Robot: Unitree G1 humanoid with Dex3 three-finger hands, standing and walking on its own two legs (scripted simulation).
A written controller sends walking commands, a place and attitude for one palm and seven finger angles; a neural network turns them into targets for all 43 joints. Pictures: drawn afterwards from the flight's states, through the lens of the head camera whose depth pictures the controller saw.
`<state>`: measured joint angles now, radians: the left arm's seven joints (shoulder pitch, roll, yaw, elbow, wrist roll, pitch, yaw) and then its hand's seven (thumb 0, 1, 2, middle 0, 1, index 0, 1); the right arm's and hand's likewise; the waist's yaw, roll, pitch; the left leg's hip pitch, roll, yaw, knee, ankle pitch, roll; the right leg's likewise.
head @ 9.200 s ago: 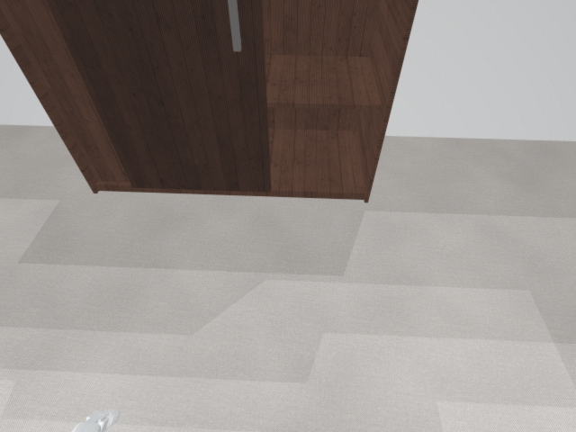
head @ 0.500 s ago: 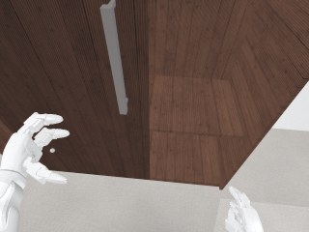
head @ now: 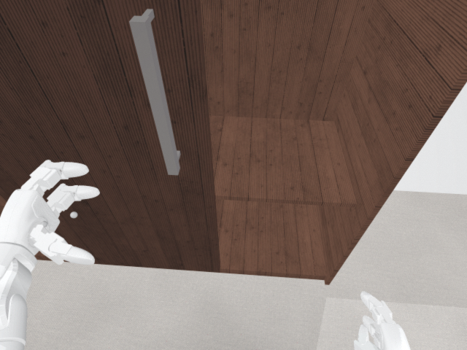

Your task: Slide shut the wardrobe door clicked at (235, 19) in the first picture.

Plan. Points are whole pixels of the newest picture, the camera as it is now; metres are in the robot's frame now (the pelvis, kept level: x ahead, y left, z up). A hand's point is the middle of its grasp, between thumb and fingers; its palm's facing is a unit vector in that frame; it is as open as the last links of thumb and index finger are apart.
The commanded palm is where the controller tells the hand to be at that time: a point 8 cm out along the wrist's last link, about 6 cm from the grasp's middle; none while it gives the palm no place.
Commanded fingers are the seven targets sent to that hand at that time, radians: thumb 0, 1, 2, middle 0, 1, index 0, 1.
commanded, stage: raise the hand with hooked fingers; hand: left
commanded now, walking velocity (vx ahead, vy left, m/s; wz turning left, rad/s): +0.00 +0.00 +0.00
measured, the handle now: (163, 105) +0.51 +0.19 +0.15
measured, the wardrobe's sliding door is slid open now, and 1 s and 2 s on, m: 0.46 0.46 0.46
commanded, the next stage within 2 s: move the hooked fingers beside the handle in 0.20 s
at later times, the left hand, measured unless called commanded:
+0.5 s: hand (86, 205) +0.29 +0.26 +0.12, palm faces +0.11 -0.99 -0.03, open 14.0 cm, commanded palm +0.27 +0.31 +0.12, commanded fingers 0.00 -0.50 0.30 -0.30 -1.20 -0.30 -1.20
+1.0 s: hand (100, 180) +0.35 +0.26 +0.11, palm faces +0.06 -1.00 -0.01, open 14.0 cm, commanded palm +0.32 +0.31 +0.12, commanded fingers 0.00 -0.50 0.30 -0.30 -1.20 -0.30 -1.20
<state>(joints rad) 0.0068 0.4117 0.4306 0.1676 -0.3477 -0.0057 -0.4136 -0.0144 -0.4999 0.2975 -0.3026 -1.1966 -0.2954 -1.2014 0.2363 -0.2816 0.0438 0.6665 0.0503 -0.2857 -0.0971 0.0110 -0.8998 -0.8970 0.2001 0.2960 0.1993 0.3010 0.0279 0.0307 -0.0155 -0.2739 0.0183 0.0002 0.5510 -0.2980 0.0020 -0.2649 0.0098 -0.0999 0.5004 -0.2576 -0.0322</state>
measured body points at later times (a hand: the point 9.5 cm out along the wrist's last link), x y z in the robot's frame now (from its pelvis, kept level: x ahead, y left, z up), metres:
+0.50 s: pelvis -0.01 -0.02 -0.01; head +0.00 -0.03 +0.44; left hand +0.28 +0.31 +0.12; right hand +0.17 -0.26 -0.08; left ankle -0.01 +0.12 -0.73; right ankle +0.00 -0.10 -0.73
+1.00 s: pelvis +0.00 +0.02 +0.00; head +0.02 +0.02 +0.45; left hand +0.34 +0.32 +0.12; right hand +0.14 -0.23 -0.09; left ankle -0.01 +0.12 -0.73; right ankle +0.00 -0.10 -0.73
